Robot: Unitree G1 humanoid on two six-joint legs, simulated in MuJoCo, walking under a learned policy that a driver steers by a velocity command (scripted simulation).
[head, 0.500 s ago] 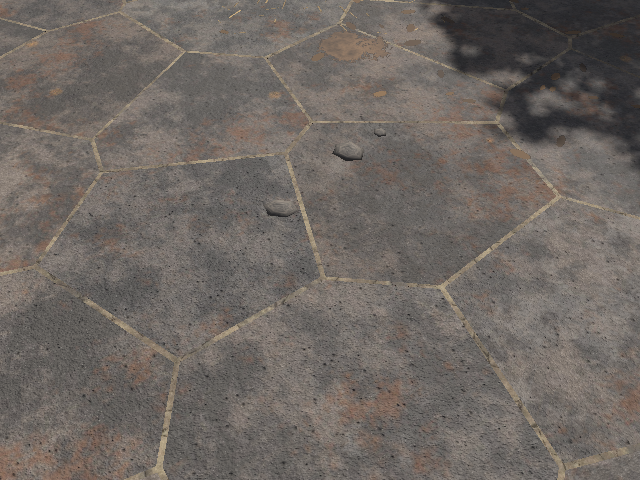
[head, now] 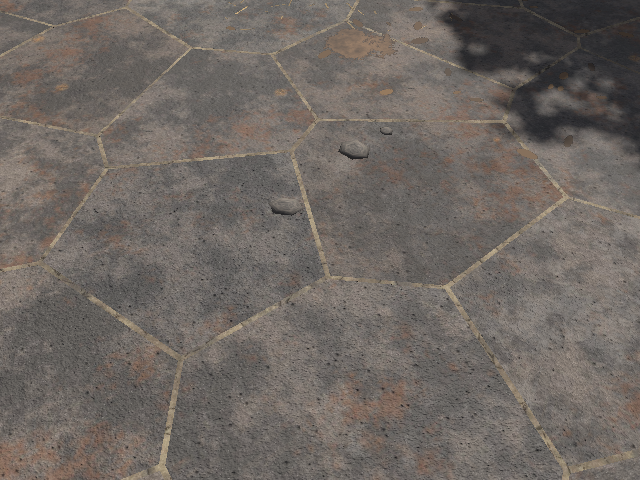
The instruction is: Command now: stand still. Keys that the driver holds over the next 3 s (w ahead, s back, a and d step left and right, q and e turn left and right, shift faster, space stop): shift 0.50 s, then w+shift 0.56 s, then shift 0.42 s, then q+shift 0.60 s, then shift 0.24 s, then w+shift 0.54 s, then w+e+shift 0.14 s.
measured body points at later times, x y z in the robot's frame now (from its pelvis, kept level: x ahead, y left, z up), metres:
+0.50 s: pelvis +0.01 +0.00 +0.00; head +0.01 +0.00 +0.45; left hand -0.02 +0.22 -0.16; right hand -0.01 -0.22 -0.16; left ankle +0.02 +0.12 -0.74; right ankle -0.04 -0.10 -0.74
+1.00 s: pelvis +0.17 +0.08 +0.00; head +0.17 +0.09 +0.45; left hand +0.29 +0.32 -0.13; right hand +0.13 -0.17 -0.15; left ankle +0.10 +0.15 -0.74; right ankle +0.19 -0.07 -0.65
